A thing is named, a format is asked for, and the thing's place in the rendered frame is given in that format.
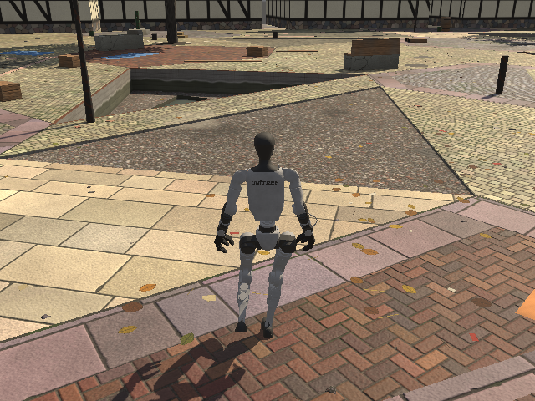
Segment right robot forearm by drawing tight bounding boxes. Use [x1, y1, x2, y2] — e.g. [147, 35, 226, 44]
[297, 202, 313, 236]

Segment left robot hand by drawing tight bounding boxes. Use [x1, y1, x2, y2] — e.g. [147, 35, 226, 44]
[214, 234, 234, 253]

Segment right robot foot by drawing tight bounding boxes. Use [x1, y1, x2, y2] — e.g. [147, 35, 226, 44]
[262, 317, 273, 338]

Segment left robot foot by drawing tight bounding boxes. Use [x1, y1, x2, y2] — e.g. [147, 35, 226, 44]
[235, 321, 247, 332]

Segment robot right upper arm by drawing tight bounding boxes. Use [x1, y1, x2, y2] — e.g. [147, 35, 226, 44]
[283, 168, 306, 215]

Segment robot foot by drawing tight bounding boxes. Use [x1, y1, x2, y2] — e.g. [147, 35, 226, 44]
[235, 321, 247, 332]
[262, 317, 273, 338]

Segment robot left upper arm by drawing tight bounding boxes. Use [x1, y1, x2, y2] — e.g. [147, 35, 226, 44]
[224, 169, 248, 216]

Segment right robot hand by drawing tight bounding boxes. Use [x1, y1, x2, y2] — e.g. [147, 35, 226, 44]
[296, 233, 315, 251]

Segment left robot forearm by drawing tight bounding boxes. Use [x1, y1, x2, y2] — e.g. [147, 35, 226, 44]
[217, 203, 232, 236]

